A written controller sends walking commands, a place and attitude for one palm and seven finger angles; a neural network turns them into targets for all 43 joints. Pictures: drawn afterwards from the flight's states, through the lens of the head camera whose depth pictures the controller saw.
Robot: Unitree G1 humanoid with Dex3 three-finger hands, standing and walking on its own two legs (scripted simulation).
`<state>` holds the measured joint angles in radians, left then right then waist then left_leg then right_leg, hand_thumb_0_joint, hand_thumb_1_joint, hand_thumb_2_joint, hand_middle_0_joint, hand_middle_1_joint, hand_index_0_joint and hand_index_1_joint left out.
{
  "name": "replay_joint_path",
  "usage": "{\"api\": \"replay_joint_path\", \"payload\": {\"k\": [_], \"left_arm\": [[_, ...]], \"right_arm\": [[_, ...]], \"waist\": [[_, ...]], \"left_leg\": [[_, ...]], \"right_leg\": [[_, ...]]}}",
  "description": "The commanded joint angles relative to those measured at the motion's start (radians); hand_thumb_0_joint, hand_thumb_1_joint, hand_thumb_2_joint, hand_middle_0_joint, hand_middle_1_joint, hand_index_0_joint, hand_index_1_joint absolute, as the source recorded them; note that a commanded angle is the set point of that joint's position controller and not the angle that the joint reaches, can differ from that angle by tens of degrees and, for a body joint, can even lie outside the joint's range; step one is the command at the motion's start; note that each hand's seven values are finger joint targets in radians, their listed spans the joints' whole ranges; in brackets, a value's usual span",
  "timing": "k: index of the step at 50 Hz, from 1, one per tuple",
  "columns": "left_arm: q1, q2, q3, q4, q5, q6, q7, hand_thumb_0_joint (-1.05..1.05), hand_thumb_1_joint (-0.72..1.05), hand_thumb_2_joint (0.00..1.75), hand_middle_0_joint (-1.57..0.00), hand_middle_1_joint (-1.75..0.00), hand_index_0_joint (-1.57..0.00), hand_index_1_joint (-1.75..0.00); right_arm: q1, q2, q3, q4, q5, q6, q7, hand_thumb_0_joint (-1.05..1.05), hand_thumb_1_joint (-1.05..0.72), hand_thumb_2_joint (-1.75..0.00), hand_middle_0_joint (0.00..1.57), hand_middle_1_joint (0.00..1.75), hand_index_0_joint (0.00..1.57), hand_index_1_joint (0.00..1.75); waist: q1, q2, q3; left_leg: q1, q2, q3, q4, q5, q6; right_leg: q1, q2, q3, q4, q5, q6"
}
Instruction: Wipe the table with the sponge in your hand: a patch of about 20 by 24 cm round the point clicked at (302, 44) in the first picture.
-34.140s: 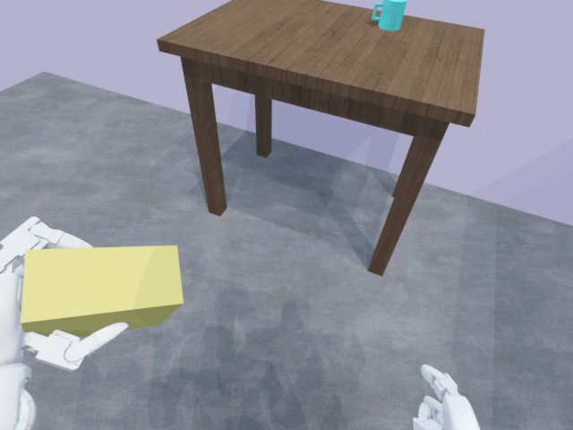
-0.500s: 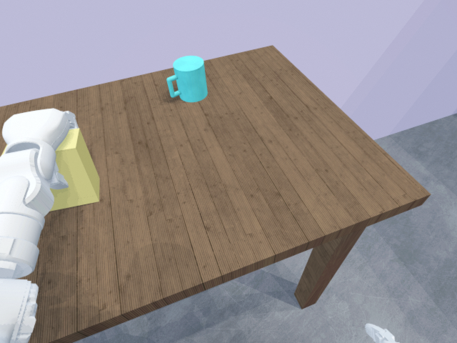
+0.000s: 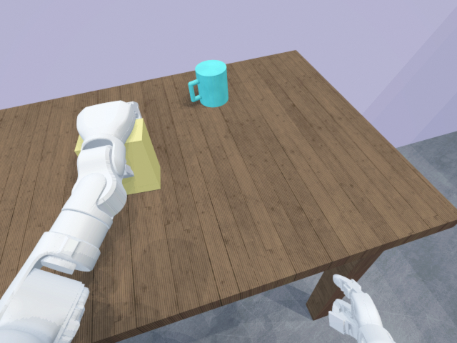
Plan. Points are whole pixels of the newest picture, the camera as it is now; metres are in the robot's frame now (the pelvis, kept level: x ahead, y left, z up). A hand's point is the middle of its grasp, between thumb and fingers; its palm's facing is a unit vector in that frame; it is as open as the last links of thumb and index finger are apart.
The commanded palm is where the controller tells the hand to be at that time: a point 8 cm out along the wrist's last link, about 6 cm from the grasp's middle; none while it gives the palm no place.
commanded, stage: slide across to the middle lane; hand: left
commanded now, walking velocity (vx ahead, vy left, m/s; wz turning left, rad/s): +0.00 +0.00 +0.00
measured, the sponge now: (127, 168) +0.40 +0.25 +0.08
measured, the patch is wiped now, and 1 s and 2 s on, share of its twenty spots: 0.55 0.65 0.70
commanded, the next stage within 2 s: wipe back along the middle lane in 0.04 s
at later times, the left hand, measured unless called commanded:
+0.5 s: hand (133, 158) +0.37 +0.21 +0.14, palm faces +0.07 -0.06 -1.00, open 10.4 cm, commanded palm +0.33 +0.20 +0.18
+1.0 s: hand (130, 183) +0.32 +0.19 +0.14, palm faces +0.09 -0.04 -0.99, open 10.4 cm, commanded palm +0.28 +0.19 +0.17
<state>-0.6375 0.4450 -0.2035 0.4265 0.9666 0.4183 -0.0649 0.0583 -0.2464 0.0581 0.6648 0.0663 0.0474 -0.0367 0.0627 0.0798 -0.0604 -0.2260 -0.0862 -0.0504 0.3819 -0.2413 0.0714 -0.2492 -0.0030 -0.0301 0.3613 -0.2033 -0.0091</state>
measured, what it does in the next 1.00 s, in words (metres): stands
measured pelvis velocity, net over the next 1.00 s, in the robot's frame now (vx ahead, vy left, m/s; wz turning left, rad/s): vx -0.02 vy -0.04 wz -0.03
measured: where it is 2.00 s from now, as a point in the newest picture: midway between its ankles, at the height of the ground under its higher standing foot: outside the picture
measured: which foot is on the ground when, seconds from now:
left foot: down 0.00-1.00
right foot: down 0.00-1.00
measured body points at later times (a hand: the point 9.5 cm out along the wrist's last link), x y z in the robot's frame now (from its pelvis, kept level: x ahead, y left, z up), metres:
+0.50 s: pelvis +0.00 -0.02 +0.00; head +0.00 -0.06 +0.45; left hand +0.36 +0.21 +0.19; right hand +0.21 -0.24 -0.10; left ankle -0.04 +0.07 -0.74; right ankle -0.02 -0.12 -0.74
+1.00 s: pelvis -0.02 -0.04 +0.00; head -0.04 -0.09 +0.44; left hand +0.31 +0.19 +0.19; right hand +0.20 -0.26 -0.09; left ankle -0.04 +0.07 -0.74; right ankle -0.02 -0.13 -0.74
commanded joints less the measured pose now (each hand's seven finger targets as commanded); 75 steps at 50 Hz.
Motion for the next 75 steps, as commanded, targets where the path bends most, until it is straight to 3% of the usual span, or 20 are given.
{"api": "replay_joint_path", "payload": {"k": [1,3,6,11,13,14,21,23,26,28,36,45,48,49,53,54,61,63,68,75], "left_arm": [[-0.399,0.2,0.089,-0.18,0.029,0.049,0.037,0.0,0.1,1.3,-1.2,-1.6,-1.2,-1.6],[-0.405,0.219,0.103,-0.201,0.031,0.065,0.031,0.0,0.1,1.3,-1.2,-1.6,-1.2,-1.6],[-0.436,0.135,0.024,-0.201,0.03,0.078,0.016,0.0,0.1,1.3,-1.2,-1.6,-1.2,-1.6],[-0.287,0.115,0.033,-0.241,0.016,0.082,-0.004,0.0,0.1,1.3,-1.2,-1.6,-1.2,-1.6],[-0.226,0.161,0.084,-0.295,0.016,0.081,-0.006,0.0,0.1,1.3,-1.2,-1.6,-1.2,-1.6],[-0.204,0.123,0.052,-0.322,0.011,0.082,-0.007,0.0,0.1,1.3,-1.2,-1.6,-1.2,-1.6],[-0.147,0.145,0.076,-0.316,-0.009,0.137,0.011,0.0,0.1,1.3,-1.2,-1.6,-1.2,-1.6],[-0.117,0.173,0.096,-0.346,-0.01,0.155,0.011,0.0,0.1,1.3,-1.2,-1.6,-1.2,-1.6],[-0.076,0.124,0.046,-0.336,-0.001,0.166,-0.002,0.0,0.1,1.3,-1.2,-1.6,-1.2,-1.6],[-0.059,0.175,0.085,-0.328,0.003,0.169,-0.011,0.0,0.1,1.3,-1.2,-1.6,-1.2,-1.6],[0.043,0.113,0.049,-0.372,-0.025,0.134,-0.029,0.0,0.1,1.3,-1.2,-1.6,-1.2,-1.6],[0.118,0.124,0.071,-0.375,-0.041,0.153,-0.003,0.0,0.1,1.3,-1.2,-1.6,-1.2,-1.6],[0.148,0.131,0.077,-0.403,-0.039,0.166,-0.005,0.0,0.1,1.3,-1.2,-1.6,-1.2,-1.6],[0.137,0.079,0.027,-0.411,-0.038,0.168,-0.007,0.0,0.1,1.3,-1.2,-1.6,-1.2,-1.6],[0.184,0.138,0.08,-0.421,-0.042,0.181,-0.012,0.0,0.1,1.3,-1.2,-1.6,-1.2,-1.6],[0.179,0.079,0.028,-0.434,-0.045,0.181,-0.016,0.0,0.1,1.3,-1.2,-1.6,-1.2,-1.6],[0.381,0.022,0.007,-0.576,-0.068,0.179,-0.022,0.0,0.1,1.3,-1.2,-1.6,-1.2,-1.6],[0.388,0.084,0.066,-0.598,-0.069,0.192,-0.013,0.0,0.1,1.3,-1.2,-1.6,-1.2,-1.6],[0.382,0.084,0.064,-0.647,-0.062,0.217,0.001,0.0,0.1,1.3,-1.2,-1.6,-1.2,-1.6],[0.494,-0.005,-0.009,-0.749,-0.07,0.215,0.003,0.0,0.1,1.3,-1.2,-1.6,-1.2,-1.6]], "right_arm": [[-0.096,-0.135,-0.043,-0.131,-0.002,-0.024,0.003,0.0,-0.9,-0.9,0.2,0.3,0.2,0.3],[-0.113,-0.139,-0.041,-0.136,0.0,-0.021,0.001,0.0,-0.9,-0.9,0.2,0.3,0.2,0.3],[-0.1,-0.135,-0.047,-0.126,0.001,-0.021,0.004,0.0,-0.9,-0.9,0.2,0.3,0.2,0.3],[-0.098,-0.136,-0.052,-0.142,-0.003,-0.019,0.013,0.0,-0.9,-0.9,0.2,0.3,0.2,0.3],[-0.123,-0.14,-0.048,-0.156,-0.001,-0.013,0.015,0.0,-0.9,-0.9,0.2,0.3,0.2,0.3],[-0.123,-0.132,-0.048,-0.164,-0.002,-0.013,0.017,0.0,-0.9,-0.9,0.2,0.3,0.2,0.3],[-0.178,-0.133,-0.036,-0.154,0.012,0.01,0.011,0.0,-0.9,-0.9,0.2,0.3,0.2,0.3],[-0.21,-0.134,-0.033,-0.167,0.018,0.011,0.008,0.0,-0.9,-0.9,0.2,0.3,0.2,0.3],[-0.204,-0.128,-0.032,-0.17,0.019,0.014,0.008,0.0,-0.9,-0.9,0.2,0.3,0.2,0.3],[-0.217,-0.134,-0.029,-0.171,0.022,0.018,0.002,0.0,-0.9,-0.9,0.2,0.3,0.2,0.3],[-0.221,-0.123,-0.027,-0.183,0.023,0.017,-0.002,0.0,-0.9,-0.9,0.2,0.3,0.2,0.3],[-0.239,-0.122,-0.024,-0.182,0.029,0.012,-0.007,0.0,-0.9,-0.9,0.2,0.3,0.2,0.3],[-0.262,-0.124,-0.025,-0.191,0.032,0.012,-0.006,0.0,-0.9,-0.9,0.2,0.3,0.2,0.3],[-0.25,-0.12,-0.025,-0.197,0.03,0.009,-0.006,0.0,-0.9,-0.9,0.2,0.3,0.2,0.3],[-0.266,-0.125,-0.026,-0.196,0.031,0.011,-0.005,0.0,-0.9,-0.9,0.2,0.3,0.2,0.3],[-0.258,-0.119,-0.024,-0.204,0.032,0.008,-0.003,0.0,-0.9,-0.9,0.2,0.3,0.2,0.3],[-0.269,-0.112,-0.032,-0.227,0.029,0.006,0.028,0.0,-0.9,-0.9,0.2,0.3,0.2,0.3],[-0.287,-0.114,-0.033,-0.223,0.029,0.01,0.028,0.0,-0.9,-0.9,0.2,0.3,0.2,0.3],[-0.304,-0.11,-0.029,-0.225,0.032,0.017,0.024,0.0,-0.9,-0.9,0.2,0.3,0.2,0.3],[-0.292,-0.097,-0.03,-0.242,0.032,0.02,0.041,0.0,-0.9,-0.9,0.2,0.3,0.2,0.3]], "waist": [[0.0,-0.061,-0.369],[0.003,-0.036,-0.375],[-0.02,-0.06,-0.385],[0.002,-0.078,-0.401],[0.019,-0.086,-0.397],[0.018,-0.092,-0.408],[0.017,-0.134,-0.255],[0.03,-0.091,-0.255],[0.02,-0.087,-0.263],[0.019,-0.092,-0.241],[0.012,-0.129,-0.199],[0.017,-0.145,-0.151],[0.025,-0.115,-0.155],[0.018,-0.125,-0.173],[0.027,-0.126,-0.155],[0.02,-0.133,-0.16],[0.039,-0.147,-0.178],[0.046,-0.164,-0.149],[0.046,-0.147,-0.118],[0.043,-0.122,-0.146]], "left_leg": [[0.158,0.075,-0.031,0.022,0.62,-0.099],[0.163,0.077,-0.034,0.023,0.653,-0.1],[0.181,0.075,-0.028,0.042,0.647,-0.09],[0.185,0.074,-0.028,0.057,0.68,-0.077],[0.166,0.076,-0.025,0.048,0.672,-0.072],[0.164,0.069,-0.013,0.053,0.665,-0.063],[0.079,0.062,0.013,0.004,0.418,-0.045],[0.081,0.059,0.011,-0.003,0.381,-0.041],[0.08,0.054,0.016,0.005,0.371,-0.037],[0.07,0.055,0.014,0.004,0.323,-0.032],[0.044,0.055,0.019,0.008,0.263,-0.027],[0.014,0.055,0.025,0.0,0.165,-0.028],[0.019,0.053,0.02,-0.001,0.156,-0.028],[0.018,0.051,0.026,0.009,0.166,-0.025],[0.007,0.053,0.021,0.01,0.151,-0.026],[0.004,0.051,0.028,0.014,0.153,-0.024],[0.016,0.055,0.03,0.038,0.229,-0.022],[0.011,0.058,0.024,0.036,0.21,-0.022],[0.016,0.059,0.023,0.032,0.191,-0.024],[0.026,0.065,0.02,0.044,0.23,-0.025]], "right_leg": [[0.168,0.012,-0.006,0.032,0.363,-0.077],[0.175,0.013,0.002,0.037,0.382,-0.082],[0.157,0.013,-0.004,0.042,0.395,-0.073],[0.194,0.01,-0.003,0.056,0.445,-0.071],[0.226,0.008,0.009,0.06,0.474,-0.074],[0.245,0.004,0.004,0.066,0.493,-0.068],[0.213,0.004,0.01,0.041,0.39,-0.064],[0.213,0.005,0.03,0.038,0.357,-0.072],[0.22,0.003,0.022,0.043,0.357,-0.068],[0.206,0.006,0.044,0.038,0.326,-0.07],[0.19,0.004,0.041,0.035,0.285,-0.056],[0.159,0.007,0.062,0.016,0.16,-0.047],[0.153,0.012,0.078,0.016,0.135,-0.053],[0.164,0.007,0.061,0.024,0.148,-0.048],[0.161,0.01,0.086,0.023,0.138,-0.049],[0.164,0.006,0.066,0.029,0.143,-0.044],[0.193,0.011,0.06,0.063,0.268,-0.04],[0.173,0.019,0.084,0.058,0.243,-0.045],[0.141,0.026,0.092,0.054,0.191,-0.05],[0.153,0.026,0.067,0.076,0.217,-0.05]]}}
